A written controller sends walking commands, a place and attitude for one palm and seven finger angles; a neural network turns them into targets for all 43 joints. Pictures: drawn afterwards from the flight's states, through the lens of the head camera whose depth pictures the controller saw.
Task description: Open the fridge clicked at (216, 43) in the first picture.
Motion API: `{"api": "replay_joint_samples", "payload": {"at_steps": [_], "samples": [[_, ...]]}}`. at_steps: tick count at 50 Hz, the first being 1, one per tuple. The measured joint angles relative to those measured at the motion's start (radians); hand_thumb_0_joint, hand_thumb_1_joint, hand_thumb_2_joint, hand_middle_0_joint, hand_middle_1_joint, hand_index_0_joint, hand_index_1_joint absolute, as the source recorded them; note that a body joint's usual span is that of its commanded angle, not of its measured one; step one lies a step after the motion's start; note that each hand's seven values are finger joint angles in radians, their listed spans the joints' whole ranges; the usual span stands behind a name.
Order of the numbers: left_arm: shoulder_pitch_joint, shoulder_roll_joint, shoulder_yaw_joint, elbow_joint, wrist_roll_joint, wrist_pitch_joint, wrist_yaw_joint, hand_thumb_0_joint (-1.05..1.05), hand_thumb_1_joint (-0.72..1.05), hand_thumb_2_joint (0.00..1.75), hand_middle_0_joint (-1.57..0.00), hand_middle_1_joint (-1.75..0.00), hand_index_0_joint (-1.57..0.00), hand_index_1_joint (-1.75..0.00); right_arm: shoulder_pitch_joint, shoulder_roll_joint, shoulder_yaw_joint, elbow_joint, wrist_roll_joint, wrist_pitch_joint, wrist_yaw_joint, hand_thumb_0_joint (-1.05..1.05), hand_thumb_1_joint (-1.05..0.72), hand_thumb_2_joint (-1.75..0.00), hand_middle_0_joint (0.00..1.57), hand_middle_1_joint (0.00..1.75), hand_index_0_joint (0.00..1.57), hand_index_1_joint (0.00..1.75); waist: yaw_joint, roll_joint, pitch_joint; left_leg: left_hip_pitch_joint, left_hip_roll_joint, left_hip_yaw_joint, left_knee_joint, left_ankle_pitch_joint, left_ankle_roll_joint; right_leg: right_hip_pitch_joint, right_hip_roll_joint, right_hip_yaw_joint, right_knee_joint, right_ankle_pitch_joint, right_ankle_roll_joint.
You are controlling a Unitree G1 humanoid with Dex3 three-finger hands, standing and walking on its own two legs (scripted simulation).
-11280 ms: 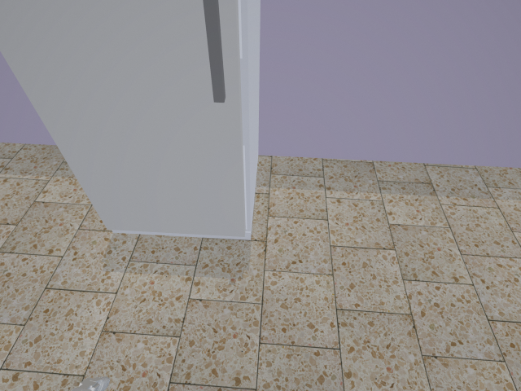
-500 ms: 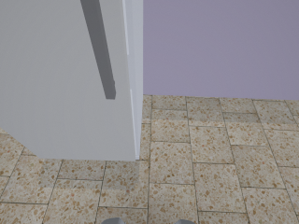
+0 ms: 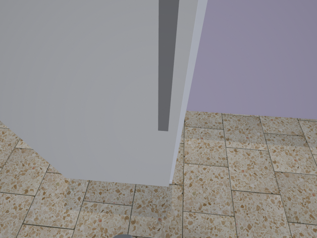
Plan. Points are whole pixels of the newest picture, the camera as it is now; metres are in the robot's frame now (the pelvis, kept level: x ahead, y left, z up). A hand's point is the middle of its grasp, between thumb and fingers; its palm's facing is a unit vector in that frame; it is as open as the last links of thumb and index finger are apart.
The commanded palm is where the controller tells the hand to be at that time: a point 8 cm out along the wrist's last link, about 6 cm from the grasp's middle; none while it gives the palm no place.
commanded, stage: shuffle to correct the standing spot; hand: right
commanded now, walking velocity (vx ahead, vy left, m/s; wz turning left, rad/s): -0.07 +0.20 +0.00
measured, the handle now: (166, 61) +0.40 +0.03 +0.23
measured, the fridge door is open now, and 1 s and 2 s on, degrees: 0 0 0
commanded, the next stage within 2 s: come to a stop and stand still in 0.58 s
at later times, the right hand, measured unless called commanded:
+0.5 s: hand out of the picture +0.03 -0.10 -0.17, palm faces +0.03 +0.99 -0.14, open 7.4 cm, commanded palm none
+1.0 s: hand out of the picture -0.02 +0.01 -0.16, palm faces +0.10 +0.98 -0.20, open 7.3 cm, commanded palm none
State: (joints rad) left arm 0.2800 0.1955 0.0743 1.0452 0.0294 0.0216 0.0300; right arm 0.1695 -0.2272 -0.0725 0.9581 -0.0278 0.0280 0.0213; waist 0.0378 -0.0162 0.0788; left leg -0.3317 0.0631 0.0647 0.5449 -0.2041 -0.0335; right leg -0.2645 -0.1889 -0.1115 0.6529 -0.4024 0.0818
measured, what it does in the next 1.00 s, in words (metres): steps to the left: right foot, then left foot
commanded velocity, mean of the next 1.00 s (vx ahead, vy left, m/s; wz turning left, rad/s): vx -0.02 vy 0.05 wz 0.00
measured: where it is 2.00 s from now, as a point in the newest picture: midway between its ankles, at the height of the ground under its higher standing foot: outside the picture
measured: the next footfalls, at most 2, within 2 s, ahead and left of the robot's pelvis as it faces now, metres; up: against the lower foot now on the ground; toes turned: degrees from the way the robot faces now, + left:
right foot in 0.24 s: +0.03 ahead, -0.03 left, +0.00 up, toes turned -10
left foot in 0.66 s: +0.00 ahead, +0.29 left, +0.00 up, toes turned +2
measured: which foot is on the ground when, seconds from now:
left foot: down 0.00-0.24, up 0.26-0.64, down 0.66-1.00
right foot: up 0.00-0.22, down 0.24-0.66, up 0.68-1.00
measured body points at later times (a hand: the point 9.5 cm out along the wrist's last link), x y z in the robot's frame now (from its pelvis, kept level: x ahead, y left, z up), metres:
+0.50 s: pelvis -0.01 +0.08 +0.02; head +0.03 +0.04 +0.46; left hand +0.02 +0.32 -0.11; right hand +0.03 -0.16 -0.16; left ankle -0.04 +0.26 -0.63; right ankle -0.01 -0.02 -0.72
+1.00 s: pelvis -0.05 +0.19 +0.01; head -0.03 +0.19 +0.46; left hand -0.01 +0.42 -0.14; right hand -0.02 -0.04 -0.14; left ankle -0.04 +0.29 -0.72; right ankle -0.08 +0.09 -0.72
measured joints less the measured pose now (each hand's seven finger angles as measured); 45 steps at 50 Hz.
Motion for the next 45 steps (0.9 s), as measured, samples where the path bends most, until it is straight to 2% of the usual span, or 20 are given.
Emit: {"api": "replay_joint_samples", "payload": {"at_steps": [1, 3, 6, 9, 12, 13, 14, 15, 18, 21, 23, 26, 30, 33, 34, 35, 37, 39, 41, 45], "samples": [[-0.006, 0.017, 0.005, 0.002, -0.004, 0.011, 0.003, 0.00, 0.91, 0.90, -0.21, -0.30, -0.20, -0.30, -0.009, 0.009, 0.001, 0.004, -0.003, -0.004, -0.006, 0.00, -0.91, -0.90, 0.20, 0.30, 0.20, 0.30, 0.001, -0.020, 0.009, -0.010, -0.009, 0.012, 0.033, -0.032, 0.003, -0.039, 0.006, 0.037, 0.095, -0.076, -0.014], [-0.022, 0.038, 0.011, 0.005, -0.013, 0.032, 0.017, 0.00, 0.91, 0.90, -0.21, -0.30, -0.20, -0.30, -0.015, 0.026, 0.007, 0.003, -0.007, -0.005, -0.018, 0.00, -0.91, -0.90, 0.20, 0.30, 0.20, 0.30, -0.003, -0.034, 0.017, -0.015, -0.016, 0.026, 0.063, -0.075, 0.015, -0.114, 0.051, 0.082, 0.298, -0.187, -0.038], [-0.051, 0.045, 0.007, -0.001, -0.016, 0.037, 0.022, 0.00, 0.91, 0.90, -0.20, -0.30, -0.20, -0.30, -0.008, 0.038, 0.014, -0.002, -0.013, 0.007, -0.034, 0.00, -0.91, -0.90, 0.20, 0.30, 0.20, 0.30, -0.012, -0.021, 0.019, -0.001, -0.027, 0.034, 0.047, -0.072, 0.033, -0.178, 0.104, 0.062, 0.445, -0.195, -0.052], [-0.074, 0.031, -0.003, -0.025, -0.015, 0.026, 0.018, 0.00, 0.91, 0.90, -0.20, -0.30, -0.19, -0.30, 0.001, 0.042, 0.021, 0.000, -0.017, 0.020, -0.042, 0.00, -0.91, -0.90, 0.20, 0.30, 0.20, 0.30, -0.015, 0.002, 0.009, 0.004, -0.041, 0.046, 0.033, -0.064, 0.048, -0.168, 0.133, 0.016, 0.349, -0.157, -0.060], [-0.079, 0.007, -0.019, -0.049, -0.014, 0.003, 0.016, 0.00, 0.91, 0.90, -0.20, -0.30, -0.19, -0.30, 0.013, 0.040, 0.023, 0.003, -0.008, 0.030, -0.040, 0.00, -0.90, -0.90, 0.20, 0.30, 0.20, 0.30, -0.013, 0.021, -0.007, -0.010, -0.063, 0.064, 0.064, -0.080, 0.054, -0.084, 0.144, -0.018, 0.079, 0.000, -0.072], [-0.075, -0.003, -0.024, -0.054, -0.010, -0.006, 0.016, 0.00, 0.91, 0.90, -0.20, -0.30, -0.19, -0.30, 0.018, 0.039, 0.021, 0.003, -0.001, 0.034, -0.037, 0.00, -0.90, -0.90, 0.20, 0.30, 0.20, 0.30, -0.010, 0.027, -0.016, -0.029, -0.068, 0.066, 0.104, -0.100, 0.050, -0.074, 0.141, -0.018, 0.040, 0.016, -0.118], [-0.076, -0.016, -0.030, -0.056, -0.005, -0.009, 0.015, 0.00, 0.91, 0.90, -0.20, -0.30, -0.19, -0.30, 0.020, 0.035, 0.019, 0.004, 0.000, 0.040, -0.035, 0.00, -0.90, -0.90, 0.20, 0.30, 0.20, 0.30, -0.011, 0.044, -0.016, -0.057, -0.071, 0.043, 0.185, -0.170, 0.042, -0.080, 0.141, -0.020, 0.053, 0.014, -0.145], [-0.077, -0.029, -0.038, -0.056, -0.001, -0.012, 0.015, 0.00, 0.91, 0.90, -0.20, -0.30, -0.20, -0.30, 0.022, 0.031, 0.017, 0.007, -0.004, 0.047, -0.034, 0.00, -0.90, -0.90, 0.20, 0.30, 0.20, 0.30, -0.015, 0.059, -0.014, -0.089, -0.081, 0.007, 0.290, -0.220, 0.033, -0.076, 0.137, -0.025, 0.056, 0.013, -0.155], [-0.071, -0.057, -0.056, -0.055, 0.001, -0.017, 0.022, 0.00, 0.91, 0.90, -0.20, -0.30, -0.20, -0.30, 0.024, 0.023, 0.007, 0.016, -0.008, 0.052, -0.026, 0.00, -0.91, -0.90, 0.20, 0.30, 0.20, 0.30, -0.023, 0.079, -0.005, -0.167, -0.097, -0.065, 0.552, -0.219, 0.002, -0.043, 0.121, -0.027, -0.008, 0.050, -0.139], [-0.066, -0.069, -0.057, -0.050, -0.001, -0.017, 0.026, 0.00, 0.91, 0.90, -0.21, -0.30, -0.20, -0.30, 0.033, 0.018, 0.002, 0.018, -0.004, 0.055, -0.022, 0.00, -0.91, -0.90, 0.20, 0.30, 0.20, 0.30, -0.031, 0.076, 0.000, -0.195, -0.082, -0.094, 0.652, -0.170, -0.023, -0.012, 0.099, -0.024, -0.090, 0.104, -0.120], [-0.062, -0.066, -0.051, -0.048, -0.002, -0.015, 0.026, 0.00, 0.92, 0.90, -0.21, -0.30, -0.20, -0.30, 0.039, 0.015, 0.000, 0.019, -0.001, 0.059, -0.020, 0.00, -0.91, -0.90, 0.20, 0.30, 0.20, 0.30, -0.032, 0.067, 0.003, -0.185, -0.064, -0.099, 0.628, -0.159, -0.032, -0.004, 0.082, -0.019, -0.125, 0.130, -0.107], [-0.056, -0.056, -0.038, -0.046, -0.001, -0.010, 0.020, 0.00, 0.92, 0.90, -0.21, -0.30, -0.20, -0.30, 0.044, 0.009, -0.003, 0.023, 0.001, 0.068, -0.017, 0.00, -0.91, -0.90, 0.20, 0.30, 0.20, 0.30, -0.028, 0.053, 0.007, -0.140, -0.038, -0.090, 0.505, -0.173, -0.038, -0.007, 0.057, -0.010, -0.151, 0.155, -0.084], [-0.050, -0.028, -0.016, -0.037, 0.005, 0.002, 0.010, 0.00, 0.91, 0.90, -0.21, -0.30, -0.20, -0.30, 0.037, 0.006, -0.002, 0.027, 0.004, 0.063, -0.009, 0.00, -0.91, -0.90, 0.20, 0.30, 0.20, 0.30, -0.015, 0.025, 0.013, -0.043, -0.024, -0.053, 0.257, -0.201, -0.022, -0.037, 0.027, 0.006, -0.136, 0.167, -0.048], [-0.035, -0.003, 0.002, -0.029, -0.001, 0.014, 0.005, 0.00, 0.91, 0.90, -0.21, -0.30, -0.20, -0.30, 0.044, -0.002, 0.000, 0.018, 0.005, 0.039, -0.005, 0.00, -0.91, -0.90, 0.20, 0.30, 0.20, 0.30, -0.013, 0.017, 0.001, 0.063, -0.024, -0.029, 0.003, -0.072, -0.002, -0.083, 0.018, 0.016, -0.071, 0.150, -0.012], [-0.034, 0.009, 0.009, -0.026, -0.005, 0.018, 0.004, 0.00, 0.91, 0.90, -0.21, -0.30, -0.20, -0.30, 0.042, 0.000, 0.000, 0.021, 0.001, 0.029, -0.009, 0.00, -0.91, -0.90, 0.20, 0.30, 0.20, 0.30, -0.015, 0.008, 0.001, 0.070, -0.027, -0.024, -0.017, -0.087, 0.005, -0.108, 0.015, 0.026, -0.023, 0.109, -0.015], [-0.038, 0.026, 0.016, -0.023, -0.007, 0.027, 0.006, 0.00, 0.91, 0.90, -0.21, -0.30, -0.20, -0.30, 0.035, 0.011, 0.003, 0.026, -0.004, 0.027, -0.014, 0.00, -0.91, -0.90, 0.20, 0.30, 0.20, 0.30, -0.012, -0.015, 0.008, 0.060, -0.039, -0.014, 0.009, -0.104, 0.012, -0.137, 0.022, 0.061, 0.054, 0.019, -0.028], [-0.044, 0.043, 0.019, -0.017, -0.009, 0.045, 0.017, 0.00, 0.91, 0.90, -0.21, -0.30, -0.20, -0.30, 0.032, 0.029, 0.011, 0.026, -0.009, 0.024, -0.024, 0.00, -0.91, -0.90, 0.20, 0.30, 0.20, 0.30, -0.012, -0.031, 0.008, 0.049, -0.045, -0.004, 0.034, -0.116, 0.028, -0.195, 0.069, 0.106, 0.241, -0.106, -0.051], [-0.048, 0.048, 0.014, -0.013, -0.009, 0.048, 0.017, 0.00, 0.91, 0.90, -0.20, -0.30, -0.20, -0.30, 0.038, 0.045, 0.019, 0.032, -0.007, 0.013, -0.035, 0.00, -0.91, -0.90, 0.20, 0.30, 0.20, 0.30, -0.015, -0.031, 0.000, 0.057, -0.051, -0.004, 0.017, -0.101, 0.040, -0.218, 0.110, 0.105, 0.371, -0.097, -0.060], [-0.048, 0.043, 0.004, -0.011, -0.009, 0.039, 0.007, 0.00, 0.91, 0.90, -0.20, -0.30, -0.19, -0.30, 0.046, 0.059, 0.030, 0.045, -0.004, -0.003, -0.043, 0.00, -0.91, -0.90, 0.20, 0.30, 0.20, 0.30, -0.016, -0.028, -0.013, 0.070, -0.060, -0.002, -0.009, -0.084, 0.051, -0.195, 0.135, 0.088, 0.366, -0.059, -0.058], [-0.038, 0.009, -0.020, -0.005, -0.011, 0.026, -0.011, 0.00, 0.92, 0.90, -0.20, -0.30, -0.19, -0.30, 0.055, 0.080, 0.039, 0.063, -0.002, -0.026, -0.050, 0.00, -0.91, -0.90, 0.20, 0.30, 0.20, 0.30, -0.031, -0.014, -0.041, 0.093, -0.074, 0.007, -0.050, -0.061, 0.068, -0.087, 0.167, 0.061, 0.178, -0.053, -0.056]]}}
